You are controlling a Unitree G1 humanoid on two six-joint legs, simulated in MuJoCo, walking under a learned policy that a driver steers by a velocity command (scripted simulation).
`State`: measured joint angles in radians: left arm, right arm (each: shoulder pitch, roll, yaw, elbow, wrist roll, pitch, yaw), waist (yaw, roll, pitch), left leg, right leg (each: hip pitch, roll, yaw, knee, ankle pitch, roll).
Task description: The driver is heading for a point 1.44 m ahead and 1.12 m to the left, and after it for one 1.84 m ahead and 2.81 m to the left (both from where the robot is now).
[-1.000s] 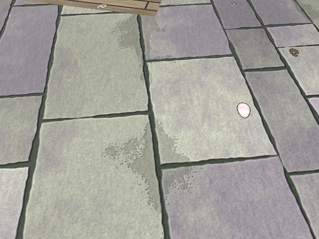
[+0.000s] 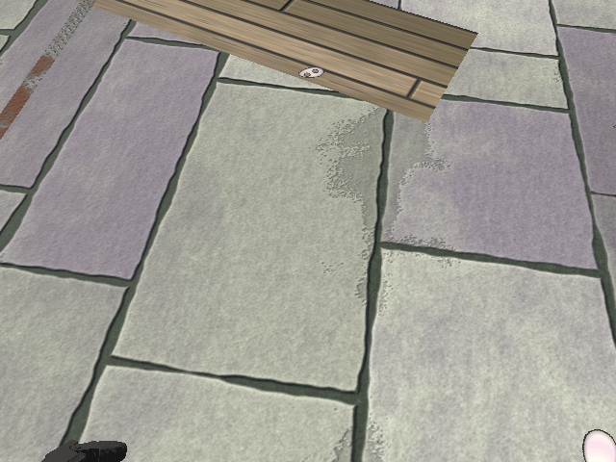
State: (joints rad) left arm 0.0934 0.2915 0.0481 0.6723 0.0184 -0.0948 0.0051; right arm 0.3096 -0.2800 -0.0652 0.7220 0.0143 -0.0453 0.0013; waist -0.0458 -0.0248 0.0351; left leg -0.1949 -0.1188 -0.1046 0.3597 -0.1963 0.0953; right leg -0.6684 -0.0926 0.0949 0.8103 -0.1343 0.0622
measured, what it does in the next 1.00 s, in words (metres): walks ahead, turning left: right foot, then left foot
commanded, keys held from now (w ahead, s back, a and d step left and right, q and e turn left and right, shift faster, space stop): q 1.00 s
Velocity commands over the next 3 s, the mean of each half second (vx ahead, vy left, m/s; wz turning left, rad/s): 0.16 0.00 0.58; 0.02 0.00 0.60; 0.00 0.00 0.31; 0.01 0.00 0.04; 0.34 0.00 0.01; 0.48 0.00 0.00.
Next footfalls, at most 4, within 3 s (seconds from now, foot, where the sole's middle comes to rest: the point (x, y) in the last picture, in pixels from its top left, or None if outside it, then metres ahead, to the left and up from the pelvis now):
0.16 right None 0.29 -0.13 -0.78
0.60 left None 0.16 0.11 -0.78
1.06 right None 0.28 -0.09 -0.78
1.40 left None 0.09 0.10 -0.78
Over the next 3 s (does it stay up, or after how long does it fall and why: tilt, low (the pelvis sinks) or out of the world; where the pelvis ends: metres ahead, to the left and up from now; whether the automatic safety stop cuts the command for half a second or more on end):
stays up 0.46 0.31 0.00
